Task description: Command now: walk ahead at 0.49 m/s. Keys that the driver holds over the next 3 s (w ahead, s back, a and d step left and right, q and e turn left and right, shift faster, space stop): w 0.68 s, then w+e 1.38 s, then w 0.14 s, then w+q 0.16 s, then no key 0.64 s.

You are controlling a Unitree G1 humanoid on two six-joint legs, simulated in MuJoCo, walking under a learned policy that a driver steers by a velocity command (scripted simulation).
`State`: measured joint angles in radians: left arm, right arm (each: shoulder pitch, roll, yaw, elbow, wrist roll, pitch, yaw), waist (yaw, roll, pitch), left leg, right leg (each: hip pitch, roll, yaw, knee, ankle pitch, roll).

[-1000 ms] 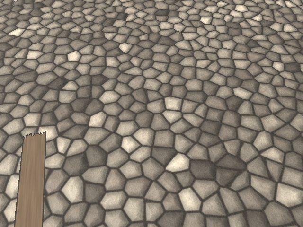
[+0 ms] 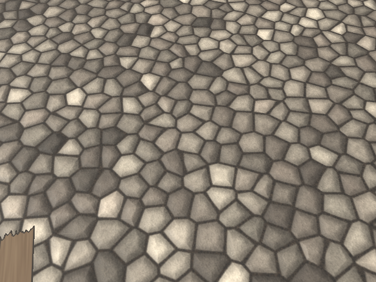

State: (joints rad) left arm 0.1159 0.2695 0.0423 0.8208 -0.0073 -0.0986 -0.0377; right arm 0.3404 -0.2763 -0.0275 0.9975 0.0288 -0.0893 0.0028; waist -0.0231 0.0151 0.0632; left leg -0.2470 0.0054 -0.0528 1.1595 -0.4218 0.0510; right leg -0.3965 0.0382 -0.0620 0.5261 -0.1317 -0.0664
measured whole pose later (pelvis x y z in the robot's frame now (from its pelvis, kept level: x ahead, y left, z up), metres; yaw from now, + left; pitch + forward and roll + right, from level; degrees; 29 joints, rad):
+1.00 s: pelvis +0.58 +0.02 -0.01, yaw -8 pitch +2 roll +1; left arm 0.06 0.26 0.05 0.77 -0.02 -0.07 -0.06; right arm 0.33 -0.29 -0.06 0.96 0.00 -0.04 -0.02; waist -0.04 0.00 0.03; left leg 0.06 0.03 0.16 0.47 -0.43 -0.01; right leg -0.52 0.01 -0.05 0.57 -0.09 -0.09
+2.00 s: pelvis +1.08 -0.16 -0.01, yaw -42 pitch +2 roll +2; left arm 0.06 0.28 0.07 0.59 -0.02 -0.02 -0.05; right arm 0.34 -0.32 -0.08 0.86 0.03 -0.05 -0.01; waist -0.07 -0.02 0.05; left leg 0.06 0.08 0.26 0.47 -0.48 -0.06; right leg -0.52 -0.01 -0.05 0.59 -0.11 -0.10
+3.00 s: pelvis +1.38 -0.44 +0.01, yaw -44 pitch +0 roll +1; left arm 0.23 0.24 0.04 0.85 0.02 0.00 0.03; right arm 0.15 -0.23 -0.01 0.86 -0.02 -0.01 0.00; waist 0.00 0.02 0.01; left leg -0.28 -0.02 0.02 0.50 -0.22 0.02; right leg -0.27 -0.04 0.03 0.54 -0.27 0.03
